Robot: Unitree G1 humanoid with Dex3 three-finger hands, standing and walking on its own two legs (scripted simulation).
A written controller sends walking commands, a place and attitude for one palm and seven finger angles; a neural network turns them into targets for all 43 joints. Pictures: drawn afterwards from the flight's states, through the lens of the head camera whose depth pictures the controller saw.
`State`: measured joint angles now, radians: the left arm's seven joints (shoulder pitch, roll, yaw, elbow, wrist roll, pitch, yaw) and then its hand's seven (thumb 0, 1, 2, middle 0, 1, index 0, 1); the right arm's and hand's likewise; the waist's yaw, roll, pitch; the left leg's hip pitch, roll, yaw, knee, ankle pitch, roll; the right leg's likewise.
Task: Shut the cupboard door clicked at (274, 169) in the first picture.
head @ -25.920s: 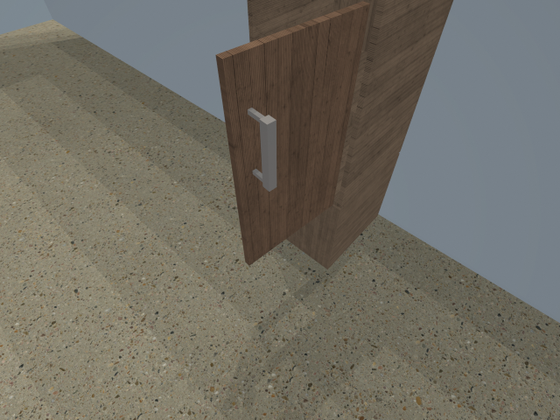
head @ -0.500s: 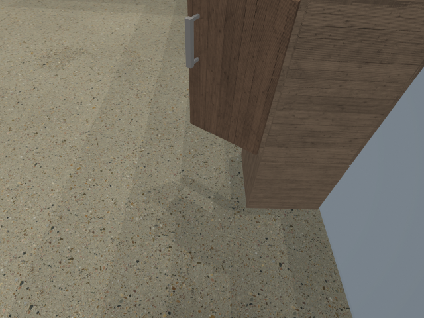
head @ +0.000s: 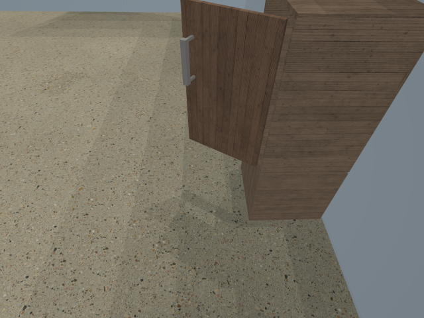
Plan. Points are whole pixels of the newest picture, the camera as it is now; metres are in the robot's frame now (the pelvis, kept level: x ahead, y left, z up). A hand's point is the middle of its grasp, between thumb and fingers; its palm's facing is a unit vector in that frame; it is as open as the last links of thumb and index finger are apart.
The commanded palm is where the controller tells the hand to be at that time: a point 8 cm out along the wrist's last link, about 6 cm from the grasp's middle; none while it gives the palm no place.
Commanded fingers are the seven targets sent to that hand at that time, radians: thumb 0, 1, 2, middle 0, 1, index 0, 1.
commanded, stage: let the arm hang, fingers relaxed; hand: left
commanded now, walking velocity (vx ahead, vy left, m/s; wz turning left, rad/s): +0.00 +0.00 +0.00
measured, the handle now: (188, 60) +0.91 +0.13 +0.06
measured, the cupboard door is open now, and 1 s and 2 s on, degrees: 57 57 57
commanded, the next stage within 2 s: look to check the result in 0.10 s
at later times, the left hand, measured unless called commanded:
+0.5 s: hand out of the picture +0.01 +0.19 -0.17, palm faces +0.02 -0.97 -0.23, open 7.4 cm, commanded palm none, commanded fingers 0.00 0.90 0.90 -0.20 -0.30 -0.20 -0.30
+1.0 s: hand out of the picture +0.05 +0.20 -0.17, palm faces +0.06 -0.97 -0.25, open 7.4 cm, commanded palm none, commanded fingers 0.00 0.90 0.90 -0.20 -0.30 -0.20 -0.30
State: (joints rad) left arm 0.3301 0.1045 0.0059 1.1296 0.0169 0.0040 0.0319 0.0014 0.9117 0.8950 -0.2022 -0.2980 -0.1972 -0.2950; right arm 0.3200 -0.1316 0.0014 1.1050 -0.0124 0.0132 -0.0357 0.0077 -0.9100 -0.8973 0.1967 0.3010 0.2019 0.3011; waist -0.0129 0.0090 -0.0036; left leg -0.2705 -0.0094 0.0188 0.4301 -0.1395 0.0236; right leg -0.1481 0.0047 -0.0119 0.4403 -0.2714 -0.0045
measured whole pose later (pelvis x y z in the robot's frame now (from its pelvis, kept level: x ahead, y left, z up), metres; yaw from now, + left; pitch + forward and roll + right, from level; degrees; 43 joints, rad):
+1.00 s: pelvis +0.02 -0.01 +0.00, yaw +3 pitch -1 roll +0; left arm 0.21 0.21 0.03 1.08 0.01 0.02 0.03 0.00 0.91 0.89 -0.20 -0.30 -0.20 -0.30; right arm 0.21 -0.22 -0.01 1.08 -0.01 0.03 -0.02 0.00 -0.90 -0.90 0.20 0.30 0.20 0.30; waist -0.02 0.01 0.06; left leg -0.27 -0.03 -0.03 0.47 -0.19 0.01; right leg -0.11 0.00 -0.06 0.44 -0.32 -0.01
